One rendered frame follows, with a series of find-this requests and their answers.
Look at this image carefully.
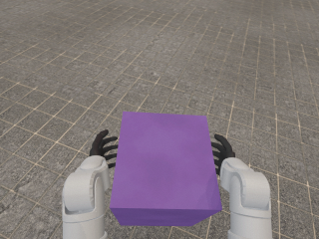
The right robot forearm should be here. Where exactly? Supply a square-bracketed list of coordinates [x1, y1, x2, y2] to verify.
[219, 157, 273, 239]

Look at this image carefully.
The carton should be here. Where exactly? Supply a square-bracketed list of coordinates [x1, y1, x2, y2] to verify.
[110, 112, 222, 227]

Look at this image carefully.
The left robot forearm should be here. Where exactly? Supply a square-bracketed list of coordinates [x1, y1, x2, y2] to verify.
[62, 155, 111, 239]

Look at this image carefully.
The left robot hand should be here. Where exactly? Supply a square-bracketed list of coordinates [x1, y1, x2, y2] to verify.
[89, 129, 119, 169]

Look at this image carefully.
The right robot hand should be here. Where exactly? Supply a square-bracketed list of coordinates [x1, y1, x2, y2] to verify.
[211, 133, 235, 176]

